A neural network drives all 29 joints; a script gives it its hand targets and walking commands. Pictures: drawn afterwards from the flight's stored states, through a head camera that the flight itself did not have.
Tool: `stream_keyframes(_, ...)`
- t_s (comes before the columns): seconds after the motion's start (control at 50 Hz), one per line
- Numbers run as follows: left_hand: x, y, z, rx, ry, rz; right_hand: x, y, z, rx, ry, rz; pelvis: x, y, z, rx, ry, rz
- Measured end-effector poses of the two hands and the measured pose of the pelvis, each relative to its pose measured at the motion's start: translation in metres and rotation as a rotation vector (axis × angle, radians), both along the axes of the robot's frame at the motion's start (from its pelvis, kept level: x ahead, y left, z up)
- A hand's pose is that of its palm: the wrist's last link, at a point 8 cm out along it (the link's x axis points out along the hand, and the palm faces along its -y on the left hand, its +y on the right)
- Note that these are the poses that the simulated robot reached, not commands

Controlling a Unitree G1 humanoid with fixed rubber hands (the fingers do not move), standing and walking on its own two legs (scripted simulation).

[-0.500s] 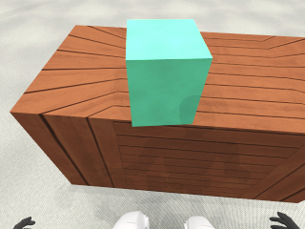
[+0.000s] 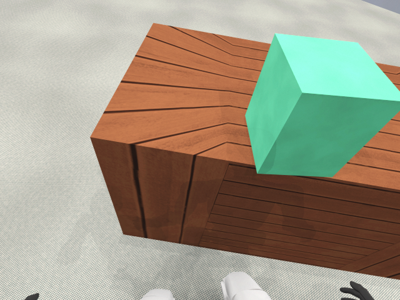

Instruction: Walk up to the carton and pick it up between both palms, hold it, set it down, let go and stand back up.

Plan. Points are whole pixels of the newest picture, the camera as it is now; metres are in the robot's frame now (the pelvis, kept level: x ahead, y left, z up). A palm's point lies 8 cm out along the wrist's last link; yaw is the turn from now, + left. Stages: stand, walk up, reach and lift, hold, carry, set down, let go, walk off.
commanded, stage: walk up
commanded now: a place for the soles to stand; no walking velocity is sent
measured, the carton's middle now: (305, 110) +0.51 -0.22 +0.10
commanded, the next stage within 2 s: none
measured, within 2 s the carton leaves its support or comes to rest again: neither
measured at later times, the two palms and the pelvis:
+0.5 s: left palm (31, 271) +0.19 +0.37 -0.15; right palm out of the picture +0.13 -0.28 -0.03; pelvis +0.07 +0.06 +0.00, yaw -1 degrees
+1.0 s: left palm (71, 233) +0.27 +0.30 -0.12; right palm (383, 297) +0.15 -0.35 -0.05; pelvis +0.13 -0.02 +0.01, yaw -3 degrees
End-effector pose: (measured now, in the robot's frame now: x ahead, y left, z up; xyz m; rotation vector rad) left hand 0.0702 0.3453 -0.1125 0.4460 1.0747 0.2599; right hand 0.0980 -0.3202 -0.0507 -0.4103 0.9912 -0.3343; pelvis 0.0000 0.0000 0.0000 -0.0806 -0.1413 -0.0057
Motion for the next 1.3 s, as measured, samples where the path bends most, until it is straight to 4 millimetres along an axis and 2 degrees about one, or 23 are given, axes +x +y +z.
stream_keyframes(0.08,0.033,-0.009,-0.003,-0.115,-0.026,-0.004,-0.019,0.01,0.021,-0.067,0.057,-0.046,0.013,0.014,0.015,0.002,0.005,0.008)
stream_keyframes(0.2,0.06,-0.002,0.002,-0.172,0.021,-0.024,-0.027,0.02,0.034,-0.122,0.123,-0.1,0.033,0.029,0.027,0.008,0.032,-0.002)
stream_keyframes(0.3,0.079,0.009,0.006,-0.15,0.079,-0.055,-0.016,0.022,0.029,-0.128,0.151,-0.129,0.052,0.033,0.027,0.025,0.06,-0.026)
stream_keyframes(0.38,0.077,0.021,-0.01,-0.138,0.12,-0.055,0.013,0.024,0.019,-0.147,0.121,-0.111,0.06,0.039,0.013,0.002,0.039,-0.027)
stream_keyframes(0.44,0.095,0.02,-0.02,-0.162,0.082,-0.051,0.028,0.031,0.024,-0.17,0.09,-0.09,0.063,0.047,0.01,-0.006,0.036,-0.018)
stream_keyframes(0.52,0.124,0.021,-0.035,-0.194,0.026,-0.065,0.027,0.038,0.021,-0.196,0.091,-0.096,0.068,0.058,-0.001,-0.006,0.013,-0.022)
stream_keyframes(0.62,0.143,0.018,-0.03,-0.212,0.024,-0.081,0.032,0.042,0.04,-0.207,0.082,-0.123,0.081,0.058,0.011,-0.012,-0.003,-0.032)
stream_keyframes(0.7,0.151,0.017,-0.025,-0.203,0.042,-0.086,0.034,0.037,0.044,-0.207,0.106,-0.13,0.089,0.054,0.017,-0.01,0.01,-0.037)
stream_keyframes(0.82,0.163,0.008,-0.02,-0.166,0.063,-0.086,0.034,0.02,0.033,-0.184,0.149,-0.14,0.103,0.036,0.015,0.014,0.024,-0.038)
stream_keyframes(0.92,0.177,-0.014,-0.013,-0.131,0.064,-0.091,0.042,-0.006,0.018,-0.151,0.163,-0.143,0.116,0.009,0.01,0.047,0.03,-0.041)
stream_keyframes(1.04,0.21,-0.061,-0.007,-0.101,0.04,-0.127,0.055,-0.052,-0.003,-0.112,0.181,-0.153,0.133,-0.039,0.003,0.087,0.053,-0.06)
stream_keyframes(1.1,0.223,-0.091,-0.007,-0.095,0.036,-0.159,0.07,-0.079,-0.016,-0.087,0.178,-0.156,0.139,-0.065,-0.002,0.086,0.065,-0.081)
stream_keyframes(1.22,0.225,-0.141,0.003,-0.124,0.064,-0.151,0.113,-0.106,-0.009,-0.054,0.135,-0.134,0.145,-0.094,0.015,0.101,0.113,-0.101)
stream_keyframes(1.3,0.224,-0.16,0.006,-0.127,0.09,-0.148,0.124,-0.118,-0.004,-0.045,0.135,-0.124,0.146,-0.106,0.024,0.1,0.145,-0.112)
